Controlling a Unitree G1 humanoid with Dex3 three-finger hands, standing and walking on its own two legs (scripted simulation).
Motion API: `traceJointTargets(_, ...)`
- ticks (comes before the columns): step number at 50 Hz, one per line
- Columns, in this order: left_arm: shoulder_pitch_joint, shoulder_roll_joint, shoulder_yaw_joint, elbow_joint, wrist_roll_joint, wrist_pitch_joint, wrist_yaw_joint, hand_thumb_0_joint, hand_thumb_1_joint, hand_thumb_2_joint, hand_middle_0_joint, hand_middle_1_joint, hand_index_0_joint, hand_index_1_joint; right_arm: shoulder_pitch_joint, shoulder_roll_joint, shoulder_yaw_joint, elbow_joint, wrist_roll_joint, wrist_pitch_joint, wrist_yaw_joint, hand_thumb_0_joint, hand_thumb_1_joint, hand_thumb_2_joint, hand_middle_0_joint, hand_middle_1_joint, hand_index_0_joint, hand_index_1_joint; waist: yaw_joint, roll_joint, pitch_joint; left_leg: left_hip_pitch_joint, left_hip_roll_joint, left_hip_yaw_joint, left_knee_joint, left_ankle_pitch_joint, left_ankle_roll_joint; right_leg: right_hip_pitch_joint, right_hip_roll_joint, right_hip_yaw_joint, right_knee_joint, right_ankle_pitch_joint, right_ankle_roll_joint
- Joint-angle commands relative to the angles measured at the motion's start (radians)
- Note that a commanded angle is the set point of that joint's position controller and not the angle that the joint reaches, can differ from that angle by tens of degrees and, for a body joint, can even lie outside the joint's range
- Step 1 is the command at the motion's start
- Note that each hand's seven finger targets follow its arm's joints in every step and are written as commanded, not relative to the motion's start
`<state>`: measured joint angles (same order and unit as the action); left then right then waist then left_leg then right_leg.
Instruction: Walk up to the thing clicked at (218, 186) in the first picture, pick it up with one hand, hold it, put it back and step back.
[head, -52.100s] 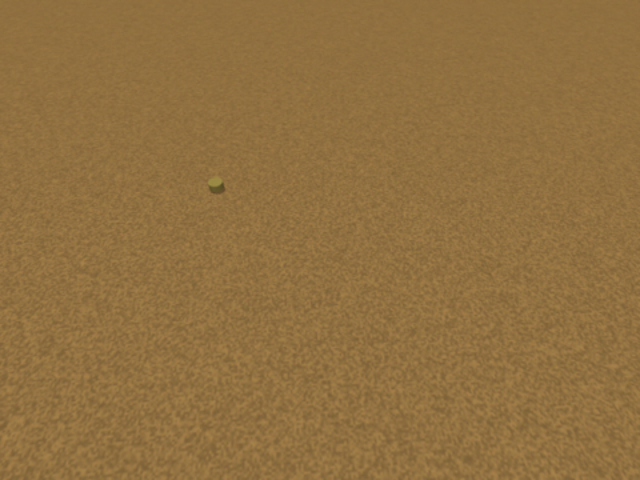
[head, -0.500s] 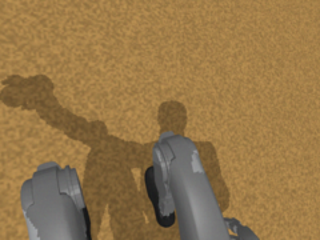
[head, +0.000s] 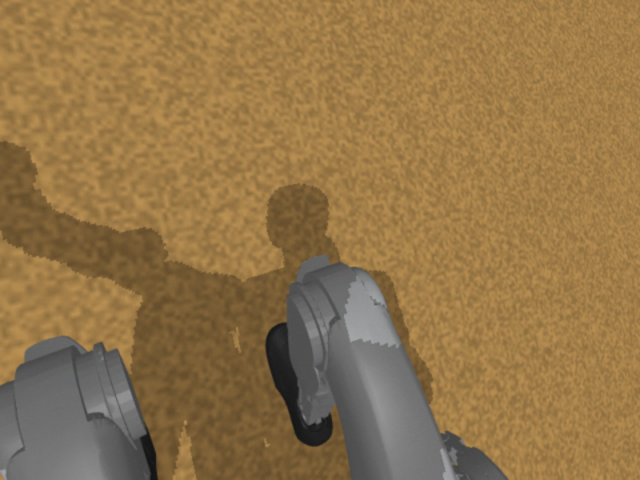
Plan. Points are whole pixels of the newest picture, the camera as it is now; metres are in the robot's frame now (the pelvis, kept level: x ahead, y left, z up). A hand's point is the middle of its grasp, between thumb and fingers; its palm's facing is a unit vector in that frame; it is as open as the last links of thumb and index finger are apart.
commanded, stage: rest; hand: left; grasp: from above
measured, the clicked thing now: out of the picture +0.49 +0.33 -0.25
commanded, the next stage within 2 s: open in 1.10 s
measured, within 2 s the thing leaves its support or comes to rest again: rests again in 0.78 s
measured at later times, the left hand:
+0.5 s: hand out of the picture +0.48 +0.31 -0.25, palm faces -0.46 -0.12 -0.88, open 7.7 cm
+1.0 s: hand out of the picture +0.48 +0.31 -0.26, palm faces -0.45 -0.13 -0.88, open 7.7 cm
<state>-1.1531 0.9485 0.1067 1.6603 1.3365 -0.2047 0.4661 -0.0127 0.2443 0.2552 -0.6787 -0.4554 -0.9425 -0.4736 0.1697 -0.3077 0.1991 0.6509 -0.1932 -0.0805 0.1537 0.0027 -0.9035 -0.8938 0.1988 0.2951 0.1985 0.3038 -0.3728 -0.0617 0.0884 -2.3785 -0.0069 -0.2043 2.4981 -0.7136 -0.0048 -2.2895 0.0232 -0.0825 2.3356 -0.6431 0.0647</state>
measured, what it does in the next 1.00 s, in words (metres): stands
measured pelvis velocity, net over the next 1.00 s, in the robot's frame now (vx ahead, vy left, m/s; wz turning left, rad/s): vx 0.00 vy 0.01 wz -0.06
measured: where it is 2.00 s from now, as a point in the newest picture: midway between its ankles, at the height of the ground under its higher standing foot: (228, 447)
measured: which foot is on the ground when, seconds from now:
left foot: down 0.00-1.00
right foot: down 0.00-1.00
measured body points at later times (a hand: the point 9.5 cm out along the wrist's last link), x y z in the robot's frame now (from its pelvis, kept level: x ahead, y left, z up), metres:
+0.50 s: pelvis +0.00 +0.00 -0.01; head +0.29 +0.12 +0.32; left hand +0.50 +0.32 -0.20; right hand +0.03 -0.26 -0.06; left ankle +0.06 +0.12 -0.28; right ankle +0.12 -0.13 -0.28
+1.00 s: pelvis +0.00 +0.01 -0.01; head +0.29 +0.12 +0.31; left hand +0.50 +0.31 -0.21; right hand +0.03 -0.25 -0.05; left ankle +0.06 +0.12 -0.28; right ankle +0.12 -0.13 -0.28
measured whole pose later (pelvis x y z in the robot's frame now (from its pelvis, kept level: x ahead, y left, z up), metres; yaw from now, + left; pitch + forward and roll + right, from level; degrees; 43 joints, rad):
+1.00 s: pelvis +0.00 +0.01 -0.01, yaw -4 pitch +29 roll -16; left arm -1.17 1.10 0.11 1.76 1.35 -0.23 0.57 0.00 0.24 0.28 -0.66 -0.47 -0.93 -0.50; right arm 0.13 -0.36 0.32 0.60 -0.24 -0.18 0.21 0.00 -0.91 -0.90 0.20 0.30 0.20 0.30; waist -0.43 -0.14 0.19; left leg -2.36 0.00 -0.27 2.56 -0.74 0.00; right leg -2.25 0.05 -0.14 2.34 -0.63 0.07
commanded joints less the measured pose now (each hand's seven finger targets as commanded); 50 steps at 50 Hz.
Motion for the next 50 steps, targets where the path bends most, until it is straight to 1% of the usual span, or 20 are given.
traceJointTargets(1, -0.318, 0.247, 0.017, -0.124, -0.003, 0.004, 0.042, 0.000, 0.728, 0.490, -0.991, -0.620, -1.051, -0.557, 0.226, -0.324, -0.082, 0.008, -0.005, -0.013, -0.007, 0.000, -0.897, -0.893, 0.201, 0.300, 0.200, 0.300, -0.060, 0.456, -0.655, 0.552, 0.016, 0.097, -0.246, 0.243, 0.015, 0.334, 0.023, -0.144, -0.176, 0.235, -0.093)
traceJointTargets(2, -0.321, 0.279, 0.027, -0.150, -0.003, 0.000, 0.051, 0.000, 0.740, 0.487, -0.998, -0.619, -1.059, -0.555, 0.219, -0.314, -0.075, 0.003, -0.004, -0.014, -0.007, 0.000, -0.895, -0.892, 0.201, 0.300, 0.201, 0.300, -0.041, 0.477, -0.696, 0.556, 0.018, 0.099, -0.255, 0.252, 0.016, 0.381, 0.028, -0.141, -0.175, 0.245, -0.091)
traceJointTargets(5, -0.299, 0.244, 0.005, -0.099, -0.009, 0.004, 0.060, 0.000, 0.732, 0.468, -0.991, -0.621, -1.054, -0.554, 0.216, -0.317, -0.060, 0.011, -0.009, -0.026, -0.001, 0.000, -0.899, -0.894, 0.201, 0.300, 0.200, 0.300, -0.056, 0.464, -0.645, 0.542, 0.019, 0.098, -0.242, 0.249, 0.016, 0.361, 0.033, -0.145, -0.176, 0.246, -0.092)
traceJointTargets(6, -0.306, 0.271, 0.017, -0.128, -0.008, 0.000, 0.066, 0.000, 0.724, 0.487, -0.992, -0.616, -1.051, -0.554, 0.207, -0.321, -0.060, 0.001, -0.010, -0.029, -0.001, 0.000, -0.898, -0.894, 0.201, 0.300, 0.200, 0.300, -0.058, 0.472, -0.672, 0.556, 0.022, 0.095, -0.239, 0.255, 0.016, 0.380, 0.035, -0.147, -0.178, 0.251, -0.090)
traceJointTargets(8, -0.288, 0.275, 0.019, -0.105, -0.002, 0.004, 0.064, 0.000, 0.746, 0.432, -0.992, -0.607, -1.061, -0.534, 0.218, -0.337, -0.058, -0.001, -0.015, -0.037, 0.002, 0.000, -0.899, -0.894, 0.201, 0.300, 0.200, 0.300, -0.065, 0.482, -0.625, 0.554, 0.020, 0.092, -0.231, 0.264, 0.011, 0.352, 0.031, -0.155, -0.171, 0.252, -0.093)
traceJointTargets(9, -0.288, 0.298, 0.022, -0.117, -0.007, 0.001, 0.071, 0.000, 0.729, 0.462, -0.996, -0.598, -1.056, -0.535, 0.206, -0.333, -0.052, -0.001, -0.015, -0.039, 0.003, 0.000, -0.900, -0.895, 0.201, 0.300, 0.201, 0.300, -0.048, 0.495, -0.655, 0.565, 0.023, 0.089, -0.239, 0.260, 0.009, 0.368, 0.035, -0.155, -0.170, 0.248, -0.095)
traceJointTargets(12, -0.290, 0.323, 0.037, -0.136, -0.004, 0.006, 0.085, 0.000, 0.742, 0.486, -1.003, -0.623, -1.063, -0.559, 0.200, -0.346, -0.048, -0.012, -0.017, -0.047, 0.007, 0.000, -0.901, -0.896, 0.201, 0.300, 0.200, 0.300, -0.048, 0.519, -0.674, 0.587, 0.025, 0.086, -0.233, 0.286, 0.005, 0.381, 0.035, -0.160, -0.163, 0.271, -0.095)
traceJointTargets(14, -0.282, 0.277, 0.014, -0.101, -0.009, 0.011, 0.088, 0.000, 0.761, 0.483, -1.023, -0.603, -1.080, -0.541, 0.208, -0.343, -0.042, -0.001, -0.019, -0.050, 0.012, 0.000, -0.902, -0.896, 0.201, 0.300, 0.200, 0.300, -0.069, 0.518, -0.629, 0.583, 0.027, 0.083, -0.229, 0.296, 0.003, 0.365, 0.035, -0.162, -0.154, 0.281, -0.095)
traceJointTargets(16, -0.282, 0.317, 0.033, -0.098, -0.005, 0.013, 0.091, 0.000, 0.757, 0.490, -1.019, -0.610, -1.076, -0.550, 0.195, -0.351, -0.041, -0.011, -0.022, -0.058, 0.019, 0.000, -0.902, -0.896, 0.201, 0.300, 0.200, 0.300, -0.074, 0.516, -0.631, 0.572, 0.032, 0.078, -0.221, 0.278, 0.008, 0.372, 0.042, -0.165, -0.154, 0.272, -0.091)
traceJointTargets(17, -0.280, 0.332, 0.042, -0.115, -0.007, 0.015, 0.094, 0.000, 0.744, 0.485, -1.005, -0.608, -1.063, -0.546, 0.197, -0.357, -0.041, -0.019, -0.020, -0.058, 0.018, 0.000, -0.900, -0.896, 0.201, 0.300, 0.200, 0.300, -0.060, 0.509, -0.644, 0.569, 0.029, 0.076, -0.227, 0.285, 0.008, 0.381, 0.041, -0.165, -0.160, 0.273, -0.093)
traceJointTargets(18, -0.274, 0.289, 0.015, -0.092, -0.012, 0.020, 0.089, 0.000, 0.741, 0.480, -1.004, -0.609, -1.062, -0.547, 0.200, -0.352, -0.036, -0.007, -0.021, -0.060, 0.020, 0.000, -0.902, -0.897, 0.201, 0.300, 0.200, 0.300, -0.071, 0.503, -0.613, 0.565, 0.028, 0.078, -0.219, 0.288, 0.006, 0.365, 0.038, -0.166, -0.157, 0.278, -0.093)
traceJointTargets(19, -0.277, 0.308, 0.022, -0.118, -0.021, 0.016, 0.094, 0.000, 0.759, 0.477, -1.011, -0.613, -1.072, -0.548, 0.189, -0.347, -0.035, -0.014, -0.024, -0.060, 0.021, 0.000, -0.900, -0.896, 0.201, 0.300, 0.200, 0.300, -0.060, 0.518, -0.645, 0.572, 0.030, 0.077, -0.232, 0.285, 0.007, 0.394, 0.043, -0.168, -0.167, 0.277, -0.091)
traceJointTargets(20, -0.265, 0.296, 0.007, -0.093, -0.017, 0.018, 0.093, 0.000, 0.748, 0.494, -1.018, -0.610, -1.073, -0.552, 0.189, -0.344, -0.030, -0.007, -0.024, -0.063, 0.023, 0.000, -0.904, -0.898, 0.200, 0.301, 0.200, 0.301, -0.066, 0.518, -0.632, 0.569, 0.031, 0.076, -0.229, 0.275, 0.009, 0.386, 0.044, -0.166, -0.163, 0.274, -0.090)
traceJointTargets(22, -0.262, 0.317, 0.019, -0.100, -0.014, 0.017, 0.091, 0.000, 0.733, 0.490, -0.996, -0.618, -1.054, -0.557, 0.194, -0.361, -0.030, -0.019, -0.022, -0.067, 0.024, 0.000, -0.902, -0.897, 0.201, 0.300, 0.200, 0.300, -0.075, 0.504, -0.629, 0.563, 0.032, 0.076, -0.221, 0.286, 0.011, 0.403, 0.043, -0.167, -0.163, 0.286, -0.086)
traceJointTargets(23, -0.280, 0.303, 0.003, -0.114, -0.030, 0.014, 0.090, 0.000, 0.712, 0.488, -0.991, -0.609, -1.046, -0.551, 0.189, -0.350, -0.026, -0.006, -0.019, -0.064, 0.025, 0.000, -0.903, -0.898, 0.201, 0.301, 0.200, 0.301, -0.063, 0.512, -0.645, 0.562, 0.032, 0.073, -0.227, 0.284, 0.009, 0.409, 0.045, -0.167, -0.162, 0.284, -0.089)
traceJointTargets(27, -0.264, 0.299, 0.003, -0.058, -0.033, 0.005, 0.091, 0.000, 0.714, 0.482, -0.982, -0.622, -1.041, -0.559, 0.181, -0.371, -0.025, -0.020, -0.022, -0.069, 0.027, 0.000, -0.903, -0.897, 0.200, 0.300, 0.200, 0.300, -0.093, 0.476, -0.586, 0.541, 0.035, 0.055, -0.226, 0.250, 0.009, 0.371, 0.043, -0.180, -0.162, 0.258, -0.087)
traceJointTargets(28, -0.260, 0.334, 0.022, -0.072, -0.024, 0.001, 0.098, 0.000, 0.717, 0.489, -0.980, -0.631, -1.040, -0.568, 0.188, -0.366, -0.023, -0.012, -0.023, -0.065, 0.027, 0.000, -0.901, -0.897, 0.200, 0.300, 0.200, 0.300, -0.084, 0.499, -0.604, 0.555, 0.038, 0.054, -0.239, 0.259, 0.007, 0.395, 0.045, -0.180, -0.161, 0.264, -0.087)
traceJointTargets(31, -0.268, 0.329, 0.020, -0.060, -0.016, -0.007, 0.092, 0.000, 0.724, 0.514, -1.001, -0.625, -1.053, -0.570, 0.179, -0.379, -0.019, -0.023, -0.027, -0.071, 0.029, 0.000, -0.904, -0.899, 0.200, 0.301, 0.200, 0.301, -0.096, 0.485, -0.552, 0.551, 0.037, 0.053, -0.219, 0.260, 0.004, 0.356, 0.043, -0.183, -0.161, 0.257, -0.089)
traceJointTargets(38, -0.275, 0.349, 0.016, -0.066, -0.008, -0.028, 0.109, 0.000, 0.768, 0.523, -1.019, -0.655, -1.077, -0.594, 0.171, -0.382, -0.002, -0.031, -0.036, -0.077, 0.036, 0.000, -0.903, -0.899, 0.200, 0.300, 0.200, 0.300, -0.105, 0.518, -0.591, 0.595, 0.043, 0.043, -0.218, 0.297, 0.001, 0.396, 0.046, -0.188, -0.156, 0.292, -0.085)
traceJointTargets(50, -0.263, 0.373, 0.014, -0.015, 0.002, -0.016, 0.148, 0.000, 0.765, 0.522, -1.010, -0.653, -1.067, -0.593, 0.142, -0.390, 0.023, -0.026, -0.042, -0.101, 0.047, 0.000, -0.902, -0.899, 0.200, 0.300, 0.200, 0.300, -0.111, 0.506, -0.511, 0.549, 0.050, 0.030, -0.218, 0.241, 0.001, 0.353, 0.044, -0.196, -0.148, 0.258, -0.078)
